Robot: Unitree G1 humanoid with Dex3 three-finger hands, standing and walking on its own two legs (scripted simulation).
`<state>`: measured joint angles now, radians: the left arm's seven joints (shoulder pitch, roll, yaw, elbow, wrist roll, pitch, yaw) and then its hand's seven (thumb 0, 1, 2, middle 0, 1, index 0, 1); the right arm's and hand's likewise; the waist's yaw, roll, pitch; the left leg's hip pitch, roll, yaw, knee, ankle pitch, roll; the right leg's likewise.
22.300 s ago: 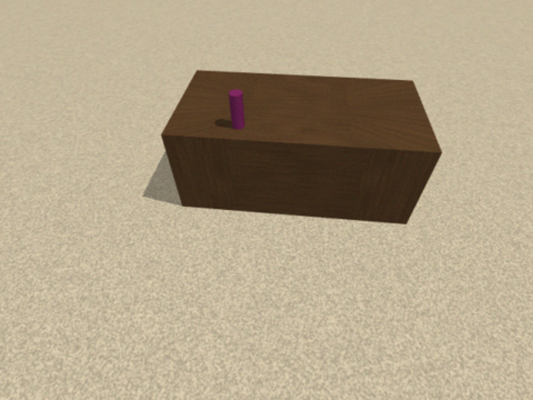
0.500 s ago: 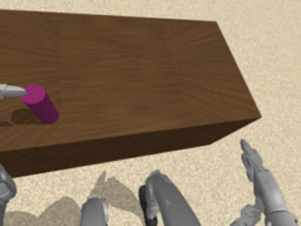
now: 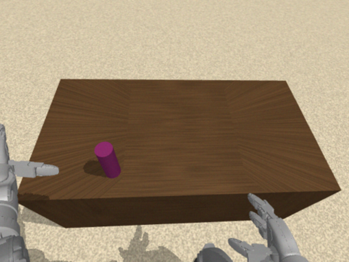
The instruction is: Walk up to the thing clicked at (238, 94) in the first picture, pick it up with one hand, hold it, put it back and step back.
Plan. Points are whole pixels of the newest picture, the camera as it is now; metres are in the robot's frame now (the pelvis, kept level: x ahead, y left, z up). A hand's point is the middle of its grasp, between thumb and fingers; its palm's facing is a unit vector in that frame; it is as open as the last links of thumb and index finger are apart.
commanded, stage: home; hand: left
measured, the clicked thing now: (108, 161) +0.46 +0.20 -0.19
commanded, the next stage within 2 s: none
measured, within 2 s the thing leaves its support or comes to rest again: neither
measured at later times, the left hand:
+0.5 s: hand (95, 256) +0.18 +0.17 -0.04, palm faces +0.15 -0.96 -0.24, open 17.5 cm
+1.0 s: hand out of the picture +0.14 +0.16 -0.06, palm faces +0.05 -0.95 -0.32, open 17.4 cm
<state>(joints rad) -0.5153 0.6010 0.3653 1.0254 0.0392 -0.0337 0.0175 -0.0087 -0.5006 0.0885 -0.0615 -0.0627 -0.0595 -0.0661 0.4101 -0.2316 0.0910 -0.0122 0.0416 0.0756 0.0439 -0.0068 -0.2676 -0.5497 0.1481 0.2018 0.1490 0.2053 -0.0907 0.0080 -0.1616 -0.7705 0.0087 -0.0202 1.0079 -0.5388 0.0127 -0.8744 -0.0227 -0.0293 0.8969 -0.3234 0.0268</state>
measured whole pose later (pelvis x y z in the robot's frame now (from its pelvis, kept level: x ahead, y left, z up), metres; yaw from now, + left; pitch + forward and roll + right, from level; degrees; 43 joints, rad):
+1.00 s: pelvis -0.01 -0.03 +0.02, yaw +2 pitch +3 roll +0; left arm 0.36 0.23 -0.04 0.28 0.05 0.10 0.09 -0.01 -0.54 0.06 -0.06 -0.05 -0.06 -0.06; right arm 0.23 -0.23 0.02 0.61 -0.05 -0.06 -0.10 0.01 -0.85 -0.88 0.20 0.29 0.20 0.30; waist 0.00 0.01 -0.04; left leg -0.44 0.01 -0.05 0.86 -0.48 -0.02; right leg -0.56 -0.03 -0.06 0.82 -0.32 -0.01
